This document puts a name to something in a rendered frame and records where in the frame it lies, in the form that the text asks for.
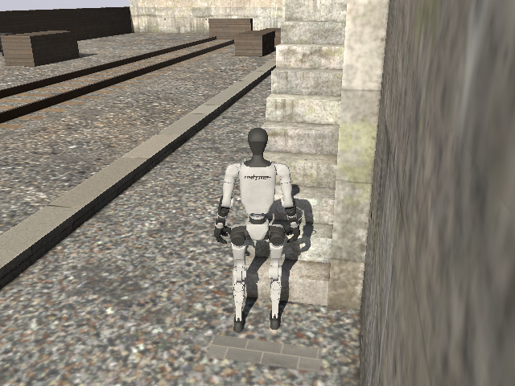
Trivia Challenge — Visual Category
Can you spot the humanoid robot torso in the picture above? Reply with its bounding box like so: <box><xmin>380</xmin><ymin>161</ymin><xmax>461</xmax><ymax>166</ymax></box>
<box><xmin>239</xmin><ymin>160</ymin><xmax>277</xmax><ymax>241</ymax></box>

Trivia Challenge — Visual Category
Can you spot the left robot upper arm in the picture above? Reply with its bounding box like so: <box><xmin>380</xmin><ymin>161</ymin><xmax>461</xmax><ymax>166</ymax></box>
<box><xmin>221</xmin><ymin>162</ymin><xmax>241</xmax><ymax>207</ymax></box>

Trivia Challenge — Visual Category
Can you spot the robot left hand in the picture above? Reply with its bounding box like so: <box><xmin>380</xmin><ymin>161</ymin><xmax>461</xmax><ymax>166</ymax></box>
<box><xmin>214</xmin><ymin>226</ymin><xmax>231</xmax><ymax>244</ymax></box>

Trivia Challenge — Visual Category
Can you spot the robot right forearm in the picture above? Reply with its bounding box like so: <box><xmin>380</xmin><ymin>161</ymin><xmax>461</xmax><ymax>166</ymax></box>
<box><xmin>285</xmin><ymin>196</ymin><xmax>299</xmax><ymax>228</ymax></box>

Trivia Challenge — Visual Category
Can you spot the robot left forearm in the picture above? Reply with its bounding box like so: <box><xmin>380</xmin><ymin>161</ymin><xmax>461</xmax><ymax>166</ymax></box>
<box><xmin>215</xmin><ymin>196</ymin><xmax>230</xmax><ymax>229</ymax></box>

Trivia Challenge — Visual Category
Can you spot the robot right foot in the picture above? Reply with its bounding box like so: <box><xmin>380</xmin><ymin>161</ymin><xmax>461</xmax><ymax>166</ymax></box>
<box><xmin>270</xmin><ymin>310</ymin><xmax>281</xmax><ymax>330</ymax></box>

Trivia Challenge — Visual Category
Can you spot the right robot upper arm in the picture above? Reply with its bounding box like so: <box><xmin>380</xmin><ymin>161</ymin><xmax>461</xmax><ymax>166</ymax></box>
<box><xmin>274</xmin><ymin>162</ymin><xmax>293</xmax><ymax>208</ymax></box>

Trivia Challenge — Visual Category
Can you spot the robot right hand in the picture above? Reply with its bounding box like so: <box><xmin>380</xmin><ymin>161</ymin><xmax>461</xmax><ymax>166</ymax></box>
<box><xmin>284</xmin><ymin>225</ymin><xmax>300</xmax><ymax>243</ymax></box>

